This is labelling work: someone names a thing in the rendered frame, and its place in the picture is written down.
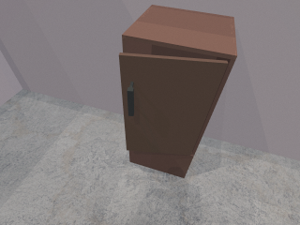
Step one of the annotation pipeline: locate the cupboard door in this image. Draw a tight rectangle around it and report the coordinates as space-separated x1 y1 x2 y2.
119 52 229 156

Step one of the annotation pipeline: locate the handle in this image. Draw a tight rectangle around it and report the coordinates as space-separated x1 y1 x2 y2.
127 82 134 116

